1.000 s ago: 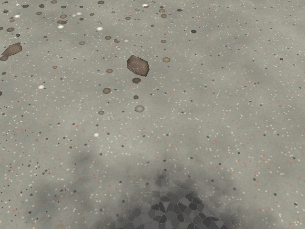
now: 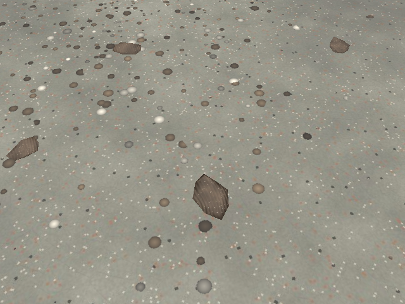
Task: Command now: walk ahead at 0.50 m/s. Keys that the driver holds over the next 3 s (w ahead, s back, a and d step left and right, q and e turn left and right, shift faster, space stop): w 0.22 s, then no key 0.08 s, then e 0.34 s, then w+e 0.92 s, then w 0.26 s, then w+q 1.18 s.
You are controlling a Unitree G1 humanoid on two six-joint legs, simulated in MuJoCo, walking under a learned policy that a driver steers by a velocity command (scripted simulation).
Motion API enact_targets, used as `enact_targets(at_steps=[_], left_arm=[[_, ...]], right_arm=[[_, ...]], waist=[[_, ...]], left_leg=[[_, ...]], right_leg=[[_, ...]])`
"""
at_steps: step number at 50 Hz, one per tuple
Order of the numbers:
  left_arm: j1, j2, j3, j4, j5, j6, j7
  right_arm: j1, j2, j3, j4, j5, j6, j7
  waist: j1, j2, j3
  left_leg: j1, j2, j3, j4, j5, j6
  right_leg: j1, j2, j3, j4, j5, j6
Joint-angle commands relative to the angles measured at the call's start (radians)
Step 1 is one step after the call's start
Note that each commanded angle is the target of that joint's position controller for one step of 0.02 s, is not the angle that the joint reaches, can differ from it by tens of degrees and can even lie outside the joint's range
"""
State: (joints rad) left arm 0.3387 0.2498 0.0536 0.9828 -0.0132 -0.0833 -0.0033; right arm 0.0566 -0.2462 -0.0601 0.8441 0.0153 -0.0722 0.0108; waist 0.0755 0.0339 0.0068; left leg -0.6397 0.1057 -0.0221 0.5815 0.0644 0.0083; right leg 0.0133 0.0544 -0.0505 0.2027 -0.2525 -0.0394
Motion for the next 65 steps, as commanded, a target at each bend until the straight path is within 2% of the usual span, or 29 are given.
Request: enact_targets(at_steps=[1, 3, 5, 6, 7, 8, 9, 10, 12, 16, 20, 26, 29, 30, 31, 32, 34, 35, 36, 39, 47, 50, 51, 52, 53, 54, 55, 57, 65], left_arm=[[0.046, 0.172, 0.039, -0.012, -0.007, 0.008, 0.009], [0.021, 0.189, 0.045, -0.015, -0.008, 0.017, 0.013], [-0.009, 0.163, 0.034, -0.028, -0.005, 0.026, 0.015], [0.013, 0.117, 0.014, -0.053, 0.020, 0.025, 0.016], [0.131, -0.001, -0.018, -0.052, 0.010, 0.000, 0.004], [0.052, 0.119, 0.008, -0.047, -0.014, -0.021, -0.001], [-0.042, 0.157, 0.018, -0.077, -0.032, -0.035, -0.005], [-0.084, 0.148, 0.018, -0.083, -0.028, -0.037, 0.001], [-0.080, 0.129, 0.027, -0.079, -0.008, -0.019, 0.007], [-0.055, 0.073, 0.022, -0.076, 0.007, 0.019, 0.018], [-0.159, 0.048, 0.008, -0.103, 0.006, 0.028, 0.008], [-0.261, 0.098, 0.023, -0.182, 0.011, 0.039, -0.021], [-0.152, 0.127, 0.045, -0.176, 0.012, 0.037, -0.036], [-0.078, 0.202, 0.072, -0.168, 0.017, 0.036, -0.027], [-0.036, 0.298, 0.093, -0.181, 0.027, 0.043, -0.008], [-0.016, 0.271, 0.078, -0.192, 0.037, 0.046, -0.008], [-0.110, 0.186, 0.062, -0.228, 0.003, 0.046, -0.009], [-0.145, 0.165, 0.056, -0.236, -0.011, 0.049, -0.004], [-0.177, 0.159, 0.053, -0.247, -0.010, 0.051, 0.003], [-0.179, 0.177, 0.062, -0.267, 0.013, 0.049, 0.024], [-0.124, 0.205, 0.075, -0.287, -0.004, 0.061, 0.033], [-0.152, 0.173, 0.064, -0.306, -0.006, 0.073, 0.032], [-0.171, 0.136, 0.052, -0.320, -0.005, 0.073, 0.030], [-0.168, 0.046, 0.029, -0.329, -0.004, 0.070, 0.028], [-0.159, 0.045, 0.026, -0.381, -0.019, 0.052, 0.021], [-0.175, 0.129, 0.040, -0.386, -0.018, 0.040, 0.017], [-0.168, 0.167, 0.053, -0.368, -0.011, 0.040, 0.013], [-0.146, 0.149, 0.056, -0.347, -0.001, 0.043, 0.006], [-0.276, 0.072, 0.032, -0.425, -0.011, 0.045, -0.023]], right_arm=[[-0.128, -0.069, -0.006, -0.097, 0.005, -0.023, 0.019], [-0.071, -0.102, -0.017, -0.089, 0.006, -0.030, 0.025], [0.193, -0.179, -0.058, -0.007, -0.002, -0.031, 0.016], [0.373, -0.260, -0.078, 0.026, -0.014, -0.027, 0.005], [0.393, -0.300, -0.081, 0.046, -0.012, -0.024, 0.014], [0.367, -0.198, -0.054, 0.033, -0.002, -0.027, 0.016], [0.285, -0.161, -0.041, 0.017, -0.002, -0.029, 0.012], [0.209, -0.145, -0.033, 0.002, -0.010, -0.030, 0.013], [0.136, -0.100, -0.018, -0.004, -0.030, -0.034, 0.016], [0.145, -0.127, -0.020, 0.030, -0.033, -0.040, 0.004], [0.140, -0.141, -0.018, 0.047, -0.040, -0.025, -0.023], [0.148, -0.175, -0.031, 0.070, -0.012, 0.022, -0.053], [0.107, -0.182, -0.039, 0.048, 0.005, 0.051, -0.072], [0.153, -0.175, -0.038, 0.041, -0.008, 0.052, -0.074], [0.176, -0.122, -0.020, 0.007, -0.047, 0.042, -0.064], [0.193, -0.091, -0.005, -0.007, -0.047, 0.035, -0.048], [0.134, -0.138, -0.020, -0.008, 0.004, 0.035, -0.030], [0.097, -0.142, -0.026, -0.010, -0.003, 0.038, -0.036], [0.066, -0.164, -0.035, -0.022, -0.015, 0.041, -0.044], [0.057, -0.133, -0.033, -0.027, -0.024, 0.025, -0.043], [-0.002, -0.129, -0.025, -0.055, 0.000, -0.021, -0.022], [0.090, -0.136, -0.034, -0.031, 0.007, -0.040, -0.019], [0.175, -0.163, -0.045, -0.008, 0.006, -0.042, -0.025], [0.297, -0.220, -0.057, 0.015, -0.012, -0.039, -0.034], [0.306, -0.301, -0.073, 0.017, -0.043, -0.030, -0.029], [0.240, -0.267, -0.071, -0.006, -0.037, -0.033, -0.028], [0.201, -0.198, -0.054, -0.024, -0.020, -0.033, -0.032], [0.168, -0.159, -0.038, -0.035, -0.018, -0.026, -0.033], [0.256, -0.172, -0.032, -0.010, -0.028, -0.026, -0.032]], waist=[[-0.003, -0.103, 0.070], [-0.050, -0.122, 0.034], [-0.178, -0.101, -0.130], [-0.221, 0.047, -0.289], [-0.144, 0.308, -0.387], [-0.183, 0.178, -0.325], [-0.173, 0.128, -0.192], [-0.141, 0.039, -0.122], [-0.080, 0.045, -0.052], [-0.030, 0.031, -0.041], [-0.063, 0.043, -0.042], [-0.092, 0.051, -0.033], [-0.032, 0.030, -0.071], [-0.016, -0.072, -0.133], [-0.041, -0.282, -0.202], [-0.043, -0.316, -0.352], [-0.048, -0.122, -0.243], [-0.059, -0.062, -0.159], [-0.073, -0.095, -0.110], [-0.081, -0.166, -0.093], [-0.050, -0.187, -0.091], [-0.114, -0.168, -0.078], [-0.154, -0.133, -0.084], [-0.179, 0.021, -0.136], [-0.142, 0.202, -0.078], [-0.125, 0.188, -0.002], [-0.123, 0.144, 0.028], [-0.108, 0.111, 0.039], [-0.156, 0.079, 0.059]], left_leg=[[-0.015, -0.022, 0.010, -0.060, -0.053, 0.025], [0.086, -0.050, 0.029, -0.083, -0.127, 0.053], [0.467, -0.085, 0.058, -0.096, -0.112, 0.107], [0.774, 0.121, -0.187, -0.072, -0.095, 0.174], [1.043, 0.295, -0.654, -0.216, -0.303, 0.327], [1.002, 0.263, -0.656, -0.269, -0.424, 0.288], [0.873, 0.232, -0.508, -0.286, -0.384, 0.244], [0.731, 0.197, -0.403, -0.312, -0.279, 0.225], [0.541, 0.143, -0.267, -0.362, -0.063, 0.211], [0.449, 0.118, -0.076, -0.364, 0.422, 0.226], [0.429, 0.066, 0.082, -0.371, 0.414, 0.178], [0.605, 0.146, 0.083, -0.264, 0.361, 0.166], [0.607, 0.116, 0.112, -0.036, 0.417, 0.107], [0.524, 0.036, 0.149, 0.160, 0.281, 0.044], [0.231, -0.111, 0.178, 0.487, -0.285, -0.036], [0.056, -0.218, 0.014, 0.705, -0.781, -0.050], [-0.045, -0.107, -0.072, 0.707, -0.631, -0.017], [-0.053, -0.068, -0.061, 0.605, -0.552, -0.012], [-0.014, -0.052, -0.054, 0.507, -0.495, -0.011], [0.094, -0.081, -0.028, 0.334, -0.404, -0.028], [0.239, -0.126, -0.028, 0.011, -0.325, -0.043], [0.439, -0.119, -0.016, -0.148, -0.272, -0.013], [0.576, -0.051, -0.059, -0.195, -0.298, 0.011], [0.722, 0.150, -0.260, -0.267, -0.462, 0.066], [0.753, 0.312, -0.600, -0.384, -0.720, 0.171], [0.700, 0.335, -0.632, -0.400, -0.821, 0.204], [0.683, 0.277, -0.527, -0.400, -0.765, 0.173], [0.641, 0.197, -0.338, -0.411, -0.560, 0.119], [0.594, 0.134, 0.039, -0.433, -0.106, 0.118]], right_leg=[[0.023, -0.310, 0.127, -0.011, 0.317, -0.145], [0.057, -0.322, 0.126, 0.064, 0.471, -0.124], [-0.030, -0.239, 0.057, 0.369, 0.670, -0.076], [-0.246, -0.167, 0.004, 0.709, 0.348, -0.038], [-0.622, 0.013, 0.064, 0.998, -0.309, 0.008], [-0.736, -0.044, 0.175, 1.103, -0.332, -0.010], [-0.790, -0.092, 0.152, 1.104, -0.236, -0.027], [-0.751, -0.144, 0.125, 1.062, -0.139, -0.024], [-0.644, -0.191, 0.123, 0.973, -0.050, -0.010], [-0.583, -0.176, 0.095, 0.832, 0.003, 0.042], [-0.505, -0.144, 0.067, 0.549, 0.247, 0.044], [-0.553, -0.117, 0.048, 0.428, 0.168, 0.013], [-0.414, -0.056, -0.005, 0.292, 0.171, -0.037], [-0.244, -0.096, 0.096, 0.242, 0.499, -0.084], [0.003, -0.306, 0.395, 0.274, 0.975, -0.225], [0.146, -0.443, 0.657, 0.218, 0.924, -0.386], [-0.002, -0.334, 0.529, 0.135, 0.234, -0.286], [-0.113, -0.290, 0.495, 0.075, -0.073, -0.233], [-0.208, -0.263, 0.486, 0.030, -0.224, -0.206], [-0.303, -0.204, 0.444, -0.015, -0.208, -0.197], [-0.319, -0.191, 0.496, 0.025, -0.256, -0.184], [-0.412, -0.143, 0.506, 0.100, -0.323, -0.142], [-0.520, -0.103, 0.470, 0.198, -0.343, -0.102], [-0.652, -0.007, 0.318, 0.506, -0.354, -0.036], [-0.888, 0.060, 0.212, 0.682, -0.333, -0.031], [-0.976, -0.042, 0.214, 0.813, -0.256, -0.022], [-0.988, -0.064, 0.213, 0.857, -0.175, -0.010], [-0.942, -0.096, 0.189, 0.885, -0.056, 0.015], [-0.832, -0.128, 0.098, 0.695, 0.245, 0.058]])
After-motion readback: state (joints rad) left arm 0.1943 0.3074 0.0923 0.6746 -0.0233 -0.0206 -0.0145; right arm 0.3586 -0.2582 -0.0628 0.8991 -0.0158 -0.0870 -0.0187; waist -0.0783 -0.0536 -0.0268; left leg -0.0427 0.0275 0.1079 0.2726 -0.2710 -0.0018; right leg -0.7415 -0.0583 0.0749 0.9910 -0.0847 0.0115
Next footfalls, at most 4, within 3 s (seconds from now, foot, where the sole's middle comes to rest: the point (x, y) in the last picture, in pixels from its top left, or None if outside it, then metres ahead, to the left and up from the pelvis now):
0.10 left None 0.25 0.14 -0.78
0.60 right None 0.43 -0.08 -0.78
1.04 left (183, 292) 0.52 0.14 -0.78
1.52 right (303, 264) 0.64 -0.26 -0.78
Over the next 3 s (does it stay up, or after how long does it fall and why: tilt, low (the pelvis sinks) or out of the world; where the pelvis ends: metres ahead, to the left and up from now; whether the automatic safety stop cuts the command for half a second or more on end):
stays up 1.28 -0.54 -0.02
